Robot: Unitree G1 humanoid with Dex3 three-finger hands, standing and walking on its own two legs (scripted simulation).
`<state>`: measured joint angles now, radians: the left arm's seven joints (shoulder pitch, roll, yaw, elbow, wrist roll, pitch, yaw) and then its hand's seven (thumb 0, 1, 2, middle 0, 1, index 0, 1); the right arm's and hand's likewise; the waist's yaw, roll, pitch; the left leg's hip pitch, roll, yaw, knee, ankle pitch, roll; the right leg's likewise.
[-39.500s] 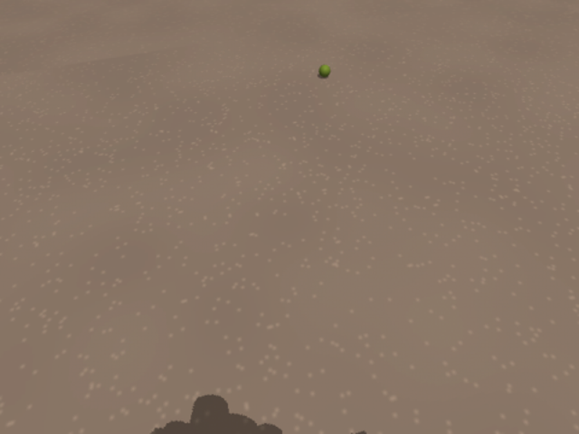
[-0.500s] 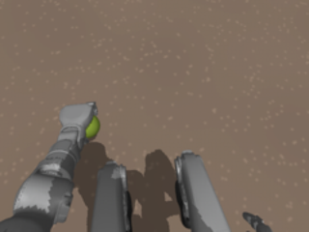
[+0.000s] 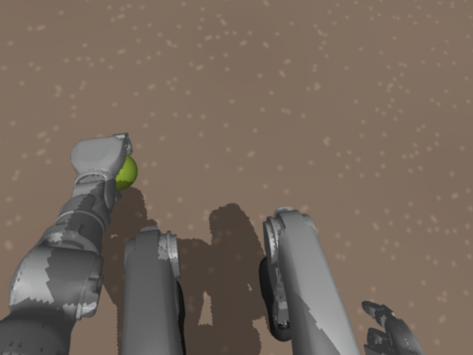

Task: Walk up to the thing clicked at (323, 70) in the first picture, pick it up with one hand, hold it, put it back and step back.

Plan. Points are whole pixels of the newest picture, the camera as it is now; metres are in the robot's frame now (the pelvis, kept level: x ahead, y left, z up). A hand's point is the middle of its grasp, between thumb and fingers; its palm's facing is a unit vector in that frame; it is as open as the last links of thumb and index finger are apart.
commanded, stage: crouch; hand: left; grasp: from above
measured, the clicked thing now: (116, 171) +0.44 +0.20 -0.20
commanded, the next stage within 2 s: lower in 0.48 s
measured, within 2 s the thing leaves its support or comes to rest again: rests again in 1.90 s
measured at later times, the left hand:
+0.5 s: hand (119, 176) +0.44 +0.20 -0.23, palm faces -0.46 -0.03 -0.89, open 10.4 cm
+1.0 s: hand (129, 180) +0.44 +0.19 -0.29, palm faces -0.47 -0.03 -0.88, open 10.4 cm
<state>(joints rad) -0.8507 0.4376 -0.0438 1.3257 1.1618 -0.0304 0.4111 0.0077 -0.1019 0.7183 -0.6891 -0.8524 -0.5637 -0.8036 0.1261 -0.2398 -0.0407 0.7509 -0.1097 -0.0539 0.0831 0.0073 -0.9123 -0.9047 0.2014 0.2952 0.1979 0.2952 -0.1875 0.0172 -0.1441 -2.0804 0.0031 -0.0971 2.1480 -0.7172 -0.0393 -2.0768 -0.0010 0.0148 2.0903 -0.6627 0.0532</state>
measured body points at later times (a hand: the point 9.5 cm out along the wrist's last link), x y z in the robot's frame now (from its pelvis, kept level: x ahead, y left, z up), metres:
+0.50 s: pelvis -0.01 +0.00 -0.06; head +0.21 +0.04 +0.33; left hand +0.46 +0.20 -0.17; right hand +0.03 -0.27 -0.18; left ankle +0.07 +0.13 -0.38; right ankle +0.09 -0.14 -0.38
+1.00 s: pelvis +0.00 +0.00 -0.09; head +0.24 +0.04 +0.29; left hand +0.46 +0.19 -0.24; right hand +0.03 -0.27 -0.20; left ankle +0.07 +0.13 -0.38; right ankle +0.09 -0.14 -0.38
